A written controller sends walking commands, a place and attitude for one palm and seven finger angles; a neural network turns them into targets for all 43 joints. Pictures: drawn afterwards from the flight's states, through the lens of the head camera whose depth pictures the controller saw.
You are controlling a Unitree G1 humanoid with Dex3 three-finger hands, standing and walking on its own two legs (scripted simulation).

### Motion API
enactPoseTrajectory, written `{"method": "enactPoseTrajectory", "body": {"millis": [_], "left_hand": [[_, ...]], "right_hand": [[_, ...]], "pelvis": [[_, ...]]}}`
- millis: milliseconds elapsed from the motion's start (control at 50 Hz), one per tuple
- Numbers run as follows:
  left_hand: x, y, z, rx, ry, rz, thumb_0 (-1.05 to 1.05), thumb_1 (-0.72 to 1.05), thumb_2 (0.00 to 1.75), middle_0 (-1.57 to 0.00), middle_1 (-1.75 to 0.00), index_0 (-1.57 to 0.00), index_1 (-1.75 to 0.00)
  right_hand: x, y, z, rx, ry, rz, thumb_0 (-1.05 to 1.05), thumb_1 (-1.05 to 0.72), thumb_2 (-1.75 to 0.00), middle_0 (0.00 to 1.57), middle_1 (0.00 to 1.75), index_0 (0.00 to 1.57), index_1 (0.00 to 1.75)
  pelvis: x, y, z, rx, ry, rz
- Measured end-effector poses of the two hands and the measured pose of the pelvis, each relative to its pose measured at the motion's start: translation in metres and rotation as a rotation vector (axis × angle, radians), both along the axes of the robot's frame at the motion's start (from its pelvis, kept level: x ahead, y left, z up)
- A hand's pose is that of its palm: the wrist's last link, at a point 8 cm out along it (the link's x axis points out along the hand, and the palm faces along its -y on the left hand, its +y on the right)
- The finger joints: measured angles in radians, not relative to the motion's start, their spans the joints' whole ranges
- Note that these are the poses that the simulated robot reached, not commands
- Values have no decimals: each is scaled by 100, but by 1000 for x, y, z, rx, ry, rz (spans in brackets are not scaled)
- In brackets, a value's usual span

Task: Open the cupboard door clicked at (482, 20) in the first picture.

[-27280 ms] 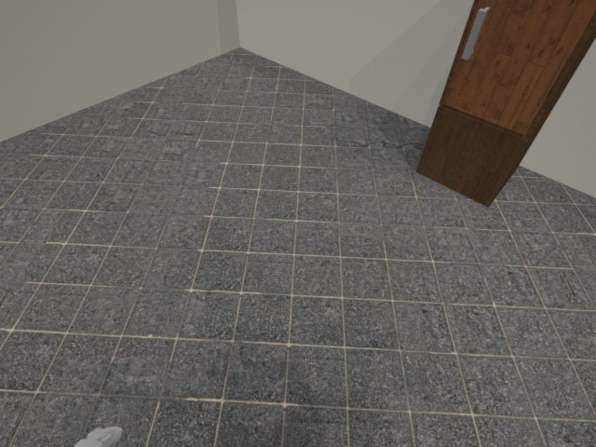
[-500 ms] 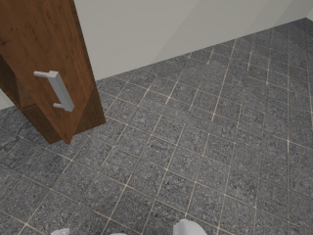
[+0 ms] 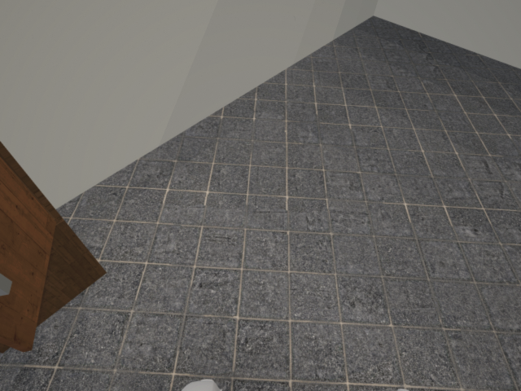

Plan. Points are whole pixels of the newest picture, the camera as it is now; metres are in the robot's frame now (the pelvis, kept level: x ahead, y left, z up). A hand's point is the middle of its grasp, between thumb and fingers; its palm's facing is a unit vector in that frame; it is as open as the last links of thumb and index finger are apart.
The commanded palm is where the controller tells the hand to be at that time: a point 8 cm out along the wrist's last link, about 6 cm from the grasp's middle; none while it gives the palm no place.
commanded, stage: walk to a spot facing it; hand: left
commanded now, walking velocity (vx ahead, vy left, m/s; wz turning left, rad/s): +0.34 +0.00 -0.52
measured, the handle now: out of the picture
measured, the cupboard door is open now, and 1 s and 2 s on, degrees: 55 55 55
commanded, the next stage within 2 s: turn to face it in 1.56 s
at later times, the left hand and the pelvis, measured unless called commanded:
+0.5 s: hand (236, 258) +0.40 +0.08 -0.16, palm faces -0.38 -0.91 -0.17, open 7.4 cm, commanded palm none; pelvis +0.19 -0.04 -0.01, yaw -15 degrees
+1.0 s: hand (243, 265) +0.39 +0.06 -0.17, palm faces -0.24 -0.96 -0.18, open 7.3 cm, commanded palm none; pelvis +0.41 -0.13 +0.00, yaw -20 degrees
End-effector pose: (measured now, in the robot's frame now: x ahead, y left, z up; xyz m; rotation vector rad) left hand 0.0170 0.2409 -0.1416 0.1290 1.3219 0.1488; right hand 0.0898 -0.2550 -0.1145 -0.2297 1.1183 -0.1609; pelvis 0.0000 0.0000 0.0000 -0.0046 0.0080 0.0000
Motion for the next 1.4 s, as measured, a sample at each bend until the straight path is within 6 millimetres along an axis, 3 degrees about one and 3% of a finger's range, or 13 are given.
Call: {"method": "enactPoseTrajectory", "body": {"millis": [40, 100, 260, 400, 520, 600, 660, 800, 960, 1040, 1120, 1260, 1400], "left_hand": [[13, 10, -11, -12, 18, -12, 1, 90, 90, -21, -30, -20, -30], [46, 20, -13, -15, 28, -63, 1, 90, 90, -21, -30, -20, -30], [185, 10, 12, -26, -112, -213, 1, 91, 90, -20, -30, -20, -30], [307, -51, 16, -41, -177, -380, 1, 91, 90, -20, -30, -19, -30], [401, -126, 7, -51, -270, -479, 1, 91, 90, -20, -30, -20, -30], [413, -149, 6, -38, -262, -448, 0, 91, 90, -20, -30, -20, -30], [401, -152, 9, -20, -172, -419, 0, 91, 90, -20, -30, -20, -30], [397, -129, 18, 63, -58, -344, -3, 95, 90, -20, -30, -20, -30], [379, -131, 4, 34, 156, -256, 0, 92, 90, -20, -30, -20, -30], [390, -135, -10, 4, 266, -232, 0, 91, 90, -20, -30, -20, -30], [441, -142, -17, -13, 266, -263, 1, 91, 90, -20, -30, -20, -30], [595, -180, 4, -17, 23, -346, 1, 91, 90, -20, -30, -20, -30], [729, -237, 22, 34, -109, -483, 1, 92, 90, -20, -30, -20, -30]], "right_hand": [[14, 9, -3, -18, -48, -10, 0, -90, -90, 20, 30, 20, 30], [11, 21, 0, -25, -48, -49, 0, -90, -90, 20, 30, 20, 30], [-49, 44, 4, 23, 194, -224, 0, -90, -90, 20, 30, 20, 30], [-95, 60, -2, 105, 415, -394, 0, -90, -90, 20, 30, 20, 30], [-95, 55, -17, 200, 578, -484, 0, -90, -90, 20, 30, 20, 30], [-42, 19, -26, 207, 532, -508, 1, -90, -90, 20, 30, 20, 30], [28, -20, -27, 169, 385, -491, 1, -90, -90, 20, 30, 20, 30], [194, -90, -18, 114, 70, -398, 0, -91, -90, 20, 30, 20, 30], [352, -125, -5, 79, -90, -286, 0, -91, -90, 20, 30, 20, 30], [413, -131, -9, 41, -140, -256, 0, -90, -90, 20, 30, 20, 30], [419, -129, -15, 28, -102, -299, 0, -90, -90, 20, 30, 20, 30], [362, -113, -18, 86, 185, -416, 0, -92, -90, 20, 30, 20, 30], [327, -113, -21, 180, 371, -553, 0, -91, -90, 20, 30, 20, 30]], "pelvis": [[15, 11, -9, -18, 5, -25], [32, 18, -7, -18, -2, -76], [86, 18, 12, -20, 16, -172], [139, -4, 6, 3, 21, -241], [197, -49, -16, 20, 20, -272], [225, -75, -12, 22, -3, -295], [248, -89, -1, 23, -4, -313], [305, -112, 8, 15, 2, -337], [386, -125, 1, 4, -8, -345], [436, -125, -13, -3, -14, -353], [471, -127, -15, 4, -27, -368], [523, -146, 6, 13, -13, -378], [575, -192, 7, 32, 2, -422]]}}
